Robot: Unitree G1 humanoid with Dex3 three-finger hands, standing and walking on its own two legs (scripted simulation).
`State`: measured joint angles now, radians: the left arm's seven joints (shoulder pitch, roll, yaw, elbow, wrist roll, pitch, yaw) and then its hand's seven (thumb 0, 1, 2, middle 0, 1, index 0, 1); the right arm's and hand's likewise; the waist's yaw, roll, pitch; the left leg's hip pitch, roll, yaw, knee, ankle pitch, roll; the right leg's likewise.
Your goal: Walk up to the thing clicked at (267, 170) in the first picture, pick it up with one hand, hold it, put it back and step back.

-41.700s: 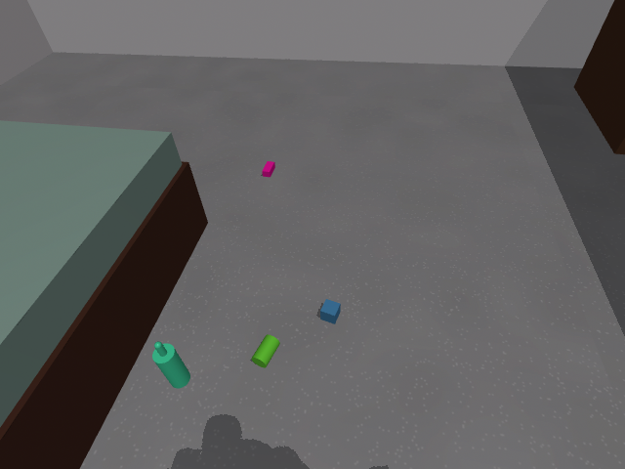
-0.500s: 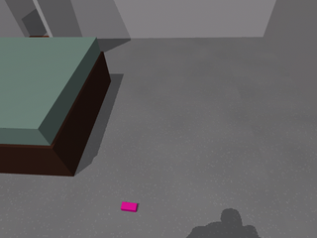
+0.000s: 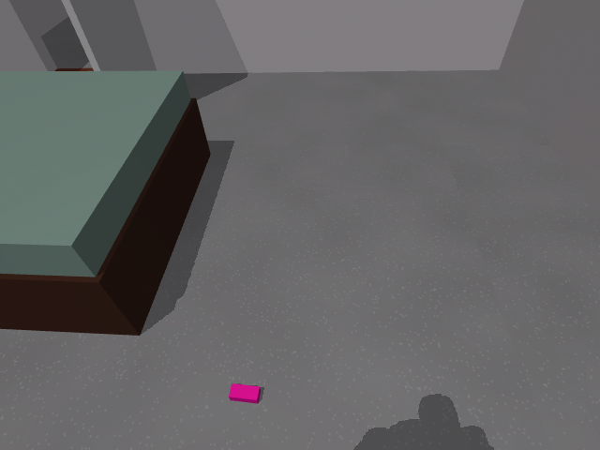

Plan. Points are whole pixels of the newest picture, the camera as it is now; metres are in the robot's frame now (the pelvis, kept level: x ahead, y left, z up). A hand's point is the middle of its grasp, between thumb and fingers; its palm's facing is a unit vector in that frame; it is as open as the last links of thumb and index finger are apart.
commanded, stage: stand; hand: left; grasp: from above
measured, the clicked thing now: (245, 393) +0.48 +0.24 -0.77
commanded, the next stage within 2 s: rise first in 0.82 s
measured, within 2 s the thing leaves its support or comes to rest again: neither
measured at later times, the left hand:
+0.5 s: hand out of the picture +0.07 +0.26 -0.16, palm faces -0.02 -0.94 -0.35, open 7.4 cm
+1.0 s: hand out of the picture +0.08 +0.25 -0.16, palm faces +0.03 -0.94 -0.34, open 7.5 cm
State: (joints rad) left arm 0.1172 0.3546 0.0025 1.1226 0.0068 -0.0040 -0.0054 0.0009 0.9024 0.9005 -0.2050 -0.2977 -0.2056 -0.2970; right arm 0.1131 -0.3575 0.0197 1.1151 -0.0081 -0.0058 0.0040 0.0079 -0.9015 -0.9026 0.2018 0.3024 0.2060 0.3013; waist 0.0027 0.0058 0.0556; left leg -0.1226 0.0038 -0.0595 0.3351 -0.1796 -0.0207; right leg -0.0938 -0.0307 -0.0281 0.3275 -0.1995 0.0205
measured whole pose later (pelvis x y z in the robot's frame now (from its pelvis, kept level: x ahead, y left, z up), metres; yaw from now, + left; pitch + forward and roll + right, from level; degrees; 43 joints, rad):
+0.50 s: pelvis +0.00 +0.00 +0.00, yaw +0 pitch -2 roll +0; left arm 0.12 0.35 0.00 1.12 0.01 0.00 0.00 0.00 0.90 0.90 -0.21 -0.30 -0.21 -0.30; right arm 0.12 -0.36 0.02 1.11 -0.01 0.00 0.00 0.01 -0.90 -0.90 0.20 0.30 0.21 0.30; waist 0.00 0.01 0.05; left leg -0.12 0.00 -0.06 0.33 -0.18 -0.02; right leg -0.09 -0.03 -0.03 0.33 -0.20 0.02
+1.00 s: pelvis -0.01 +0.00 +0.00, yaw +0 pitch +0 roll +0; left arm 0.12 0.33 0.03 1.06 -0.03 -0.02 0.01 0.00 0.86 0.90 -0.21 -0.34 -0.21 -0.34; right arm 0.16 -0.35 0.02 1.00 0.03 -0.02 -0.02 0.01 -0.91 -0.90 0.20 0.30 0.20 0.30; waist 0.00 0.01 0.05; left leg -0.19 0.00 -0.06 0.40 -0.20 -0.02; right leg -0.17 -0.03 -0.02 0.39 -0.22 0.02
